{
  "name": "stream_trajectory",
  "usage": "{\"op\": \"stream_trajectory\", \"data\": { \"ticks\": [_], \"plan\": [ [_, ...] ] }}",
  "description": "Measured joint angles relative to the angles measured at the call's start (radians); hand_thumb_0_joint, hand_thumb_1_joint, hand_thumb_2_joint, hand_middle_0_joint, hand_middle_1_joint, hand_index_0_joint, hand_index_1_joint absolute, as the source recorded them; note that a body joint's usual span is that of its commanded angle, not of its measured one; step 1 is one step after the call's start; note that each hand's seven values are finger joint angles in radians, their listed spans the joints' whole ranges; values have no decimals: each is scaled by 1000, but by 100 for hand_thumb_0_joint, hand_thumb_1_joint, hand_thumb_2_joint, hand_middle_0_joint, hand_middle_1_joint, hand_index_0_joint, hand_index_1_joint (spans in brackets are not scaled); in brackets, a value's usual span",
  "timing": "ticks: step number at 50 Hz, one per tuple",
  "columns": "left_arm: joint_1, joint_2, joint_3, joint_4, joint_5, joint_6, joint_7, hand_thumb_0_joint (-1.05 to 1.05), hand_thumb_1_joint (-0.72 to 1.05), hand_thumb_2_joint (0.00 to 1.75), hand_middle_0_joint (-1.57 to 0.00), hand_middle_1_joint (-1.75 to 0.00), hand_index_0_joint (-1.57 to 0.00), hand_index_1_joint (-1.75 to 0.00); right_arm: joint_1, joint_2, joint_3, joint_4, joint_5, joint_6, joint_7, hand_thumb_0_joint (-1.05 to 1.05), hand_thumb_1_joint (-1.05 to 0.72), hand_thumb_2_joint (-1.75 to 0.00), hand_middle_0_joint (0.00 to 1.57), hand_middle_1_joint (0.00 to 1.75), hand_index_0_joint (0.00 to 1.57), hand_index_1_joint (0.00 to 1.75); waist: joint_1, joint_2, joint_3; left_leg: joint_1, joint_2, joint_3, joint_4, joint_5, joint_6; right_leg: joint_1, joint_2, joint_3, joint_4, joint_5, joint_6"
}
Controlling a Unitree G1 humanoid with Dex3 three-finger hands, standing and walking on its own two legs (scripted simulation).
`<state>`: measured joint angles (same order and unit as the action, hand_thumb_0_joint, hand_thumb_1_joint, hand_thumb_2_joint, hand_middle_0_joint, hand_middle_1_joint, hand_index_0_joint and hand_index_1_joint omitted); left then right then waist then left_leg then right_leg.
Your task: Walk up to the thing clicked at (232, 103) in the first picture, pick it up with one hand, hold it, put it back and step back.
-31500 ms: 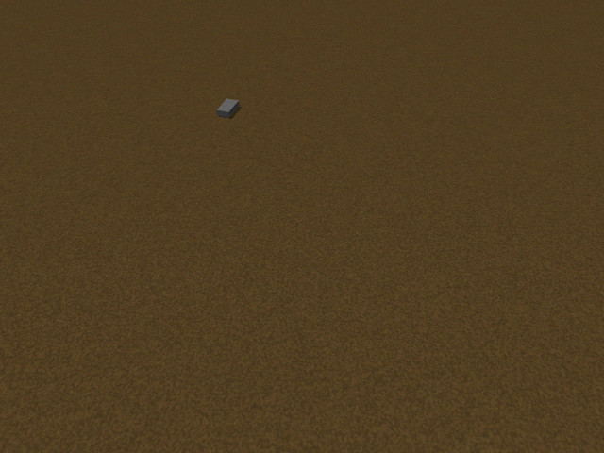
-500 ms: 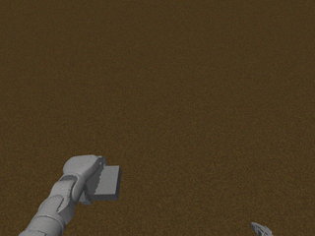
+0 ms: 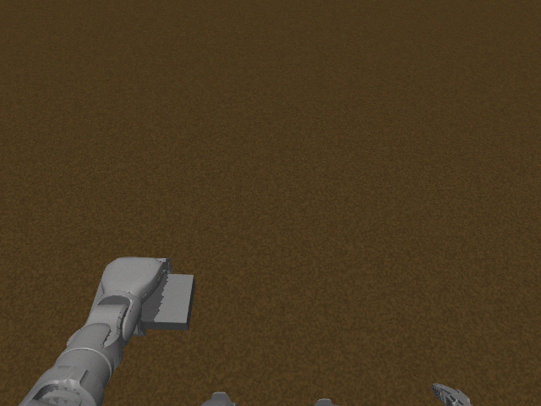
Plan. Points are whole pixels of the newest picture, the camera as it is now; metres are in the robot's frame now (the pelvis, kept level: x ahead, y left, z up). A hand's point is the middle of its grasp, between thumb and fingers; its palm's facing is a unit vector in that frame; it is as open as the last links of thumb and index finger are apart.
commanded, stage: crouch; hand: left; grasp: from above
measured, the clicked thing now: (145, 300) +0.33 +0.23 -0.13
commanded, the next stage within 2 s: lower in 1.44 s
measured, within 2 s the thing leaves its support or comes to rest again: neither
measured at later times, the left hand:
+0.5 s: hand (169, 321) +0.35 +0.24 -0.35, palm faces -0.47 +0.01 -0.88, open 11.1 cm
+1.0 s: hand (177, 325) +0.38 +0.25 -0.49, palm faces -0.45 -0.02 -0.89, open 11.1 cm
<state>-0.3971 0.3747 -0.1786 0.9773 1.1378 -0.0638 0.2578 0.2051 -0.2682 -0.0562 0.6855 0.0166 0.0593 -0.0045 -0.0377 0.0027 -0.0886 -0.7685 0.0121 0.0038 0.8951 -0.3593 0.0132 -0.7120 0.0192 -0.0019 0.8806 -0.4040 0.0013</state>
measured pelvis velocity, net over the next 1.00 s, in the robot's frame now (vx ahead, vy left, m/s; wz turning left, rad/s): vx -0.06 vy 0.00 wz -0.10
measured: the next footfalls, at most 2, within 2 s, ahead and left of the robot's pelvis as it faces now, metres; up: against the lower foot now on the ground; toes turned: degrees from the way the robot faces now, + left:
none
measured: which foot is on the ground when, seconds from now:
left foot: down 0.00-1.00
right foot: down 0.00-1.00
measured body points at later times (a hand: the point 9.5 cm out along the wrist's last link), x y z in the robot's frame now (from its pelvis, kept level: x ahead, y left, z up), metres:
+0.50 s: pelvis -0.06 +0.01 -0.21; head +0.13 +0.03 +0.20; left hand +0.37 +0.24 -0.30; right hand -0.01 -0.26 -0.34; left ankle +0.04 +0.11 -0.69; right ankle +0.01 -0.12 -0.69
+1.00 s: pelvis -0.06 +0.00 -0.31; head +0.18 +0.04 +0.07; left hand +0.40 +0.25 -0.44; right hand +0.00 -0.28 -0.43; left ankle +0.04 +0.11 -0.69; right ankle +0.01 -0.12 -0.69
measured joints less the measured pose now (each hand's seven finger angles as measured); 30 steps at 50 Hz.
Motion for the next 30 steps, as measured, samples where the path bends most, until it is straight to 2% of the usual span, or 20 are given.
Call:
{"op": "stream_trajectory", "data": {
  "ticks": [5, 9, 14, 19, 25, 30],
  "plan": [
    [-94, 14, 34, 102, 37, -7, 80, -1, -14, 59, -56, -61, -62, -56, 18, -14, -13, 14, -18, -16, 3, 1, -88, -89, 20, 30, 21, 30, -27, 6, -56, -273, 6, -8, 248, -83, 4, -266, 6, -9, 241, -81, 6],
    [-160, 33, 60, 155, 39, -4, 108, -1, -13, 59, -56, -61, -62, -56, 29, -14, -19, 28, -29, -34, -6, 1, -89, -89, 20, 30, 20, 30, -51, 20, -91, -482, 7, -12, 423, -130, 12, -470, 7, -14, 414, -130, 11],
    [-229, 51, 87, 192, 29, 9, 124, -1, -13, 59, -56, -61, -61, -56, 34, 2, -14, 47, -42, -51, -13, 1, -89, -89, 20, 30, 20, 30, -72, 38, -105, -698, 6, -12, 602, -168, 20, -682, 5, -16, 595, -173, 15],
    [-278, 71, 114, 227, 22, 5, 111, -1, -14, 60, -56, -62, -61, -57, 25, 23, 0, 64, -58, -68, -5, 1, -89, -89, 20, 30, 21, 30, -86, 50, -108, -873, 5, -14, 739, -188, 25, -853, 4, -19, 734, -199, 17],
    [-308, 105, 148, 260, 32, -44, 108, -1, -15, 60, -58, -60, -63, -56, 10, 39, 24, 71, -72, -91, 12, 1, -89, -89, 21, 30, 21, 30, -100, 52, -108, -1043, 3, -25, 879, -209, 27, -1014, 2, -32, 874, -230, 16],
    [-330, 135, 171, 280, 60, -83, 135, -1, -16, 61, -59, -59, -64, -55, -11, 38, 38, 80, -88, -110, 34, 1, -89, -89, 21, 30, 21, 30, -106, 37, -110, -1156, 3, -41, 979, -230, 22, -1119, 3, -48, 971, -255, 13]
  ]
}}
